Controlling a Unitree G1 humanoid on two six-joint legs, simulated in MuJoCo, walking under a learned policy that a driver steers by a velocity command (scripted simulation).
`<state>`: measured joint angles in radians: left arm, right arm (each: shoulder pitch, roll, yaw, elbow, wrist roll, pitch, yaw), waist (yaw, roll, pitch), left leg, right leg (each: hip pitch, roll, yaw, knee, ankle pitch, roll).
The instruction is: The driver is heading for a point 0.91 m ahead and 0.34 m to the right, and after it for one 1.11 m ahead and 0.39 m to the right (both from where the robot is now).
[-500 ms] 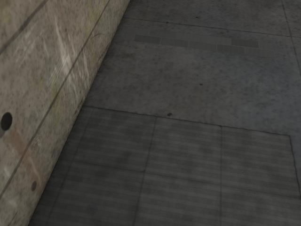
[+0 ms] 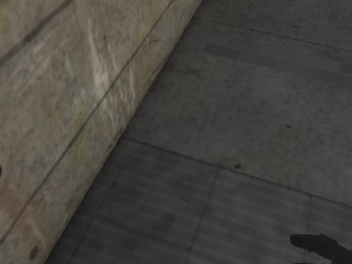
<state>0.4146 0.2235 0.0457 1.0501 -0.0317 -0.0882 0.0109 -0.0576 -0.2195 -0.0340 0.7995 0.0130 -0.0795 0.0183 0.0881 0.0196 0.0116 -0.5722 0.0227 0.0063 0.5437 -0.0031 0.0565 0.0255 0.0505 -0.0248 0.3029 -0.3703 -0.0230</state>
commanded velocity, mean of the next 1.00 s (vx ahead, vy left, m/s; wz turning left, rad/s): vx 0.50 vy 0.00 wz -0.41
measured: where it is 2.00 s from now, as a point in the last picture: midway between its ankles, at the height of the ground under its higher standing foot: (270, 168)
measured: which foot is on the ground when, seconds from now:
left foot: up 0.00-0.02, down 0.04-0.66, up 0.68-1.00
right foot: down 0.00-0.06, up 0.08-0.62, down 0.64-1.00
